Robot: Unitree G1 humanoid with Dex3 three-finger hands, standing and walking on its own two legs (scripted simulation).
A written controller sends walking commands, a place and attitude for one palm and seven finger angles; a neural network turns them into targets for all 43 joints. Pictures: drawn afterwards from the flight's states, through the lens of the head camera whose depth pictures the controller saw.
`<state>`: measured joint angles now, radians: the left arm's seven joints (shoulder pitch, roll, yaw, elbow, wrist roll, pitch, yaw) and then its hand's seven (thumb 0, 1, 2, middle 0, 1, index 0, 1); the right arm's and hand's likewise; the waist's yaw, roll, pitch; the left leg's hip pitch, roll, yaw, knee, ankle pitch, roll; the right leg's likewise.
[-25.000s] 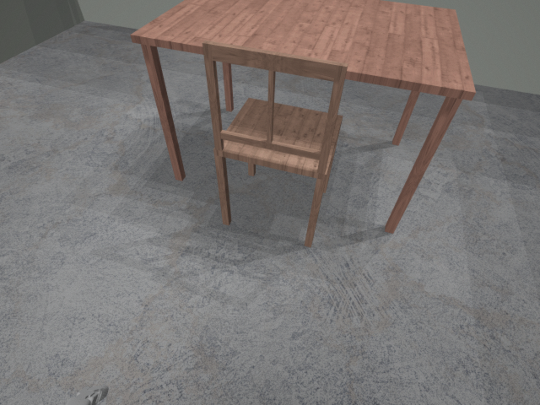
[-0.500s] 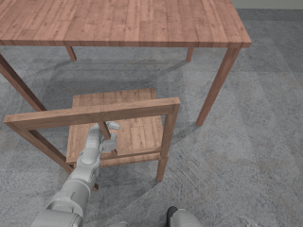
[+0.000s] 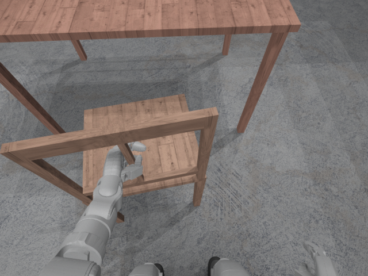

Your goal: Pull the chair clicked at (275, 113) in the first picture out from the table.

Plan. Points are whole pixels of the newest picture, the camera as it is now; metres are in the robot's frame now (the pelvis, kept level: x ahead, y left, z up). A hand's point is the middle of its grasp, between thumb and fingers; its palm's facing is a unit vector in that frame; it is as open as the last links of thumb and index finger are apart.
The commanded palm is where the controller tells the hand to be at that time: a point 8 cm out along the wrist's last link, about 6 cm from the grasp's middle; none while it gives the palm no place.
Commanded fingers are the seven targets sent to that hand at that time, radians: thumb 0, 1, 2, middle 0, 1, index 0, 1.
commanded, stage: step backward, pulling the chair out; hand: left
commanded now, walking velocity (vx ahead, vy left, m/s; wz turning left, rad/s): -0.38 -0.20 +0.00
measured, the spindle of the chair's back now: (133, 163) +0.38 +0.13 -0.10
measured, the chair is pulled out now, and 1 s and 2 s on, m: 0.27 0.47 0.56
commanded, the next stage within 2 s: stop walking, hand still on the chair in 1.06 s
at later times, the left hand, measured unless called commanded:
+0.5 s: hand (142, 206) +0.26 +0.09 -0.06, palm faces +0.02 -0.98 -0.21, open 5.0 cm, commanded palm +0.24 +0.15 -0.06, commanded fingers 0.00 0.90 0.90 -0.50 -1.45 -0.50 -1.45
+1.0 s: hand (139, 259) +0.16 +0.09 -0.06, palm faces -0.02 -0.98 -0.20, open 5.1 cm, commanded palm +0.14 +0.14 -0.06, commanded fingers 0.00 0.90 0.90 -0.50 -1.45 -0.50 -1.45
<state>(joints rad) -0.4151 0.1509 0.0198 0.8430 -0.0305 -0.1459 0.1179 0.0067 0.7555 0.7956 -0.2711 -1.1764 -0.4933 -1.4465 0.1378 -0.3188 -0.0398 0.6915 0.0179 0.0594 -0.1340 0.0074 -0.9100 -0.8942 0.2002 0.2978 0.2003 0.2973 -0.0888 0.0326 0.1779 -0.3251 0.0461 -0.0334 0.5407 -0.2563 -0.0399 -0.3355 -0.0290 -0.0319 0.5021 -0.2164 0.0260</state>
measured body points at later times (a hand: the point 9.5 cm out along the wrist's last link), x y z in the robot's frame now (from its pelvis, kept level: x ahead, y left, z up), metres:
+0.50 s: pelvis -0.08 -0.03 +0.01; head +0.02 -0.07 +0.44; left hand +0.26 +0.15 -0.04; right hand +0.00 -0.29 -0.14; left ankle -0.11 +0.12 -0.68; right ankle -0.09 -0.13 -0.73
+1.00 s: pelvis -0.18 -0.03 +0.00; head -0.09 -0.06 +0.44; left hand +0.15 +0.14 -0.04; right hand -0.08 -0.24 -0.15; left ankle -0.17 +0.13 -0.73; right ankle -0.16 -0.12 -0.73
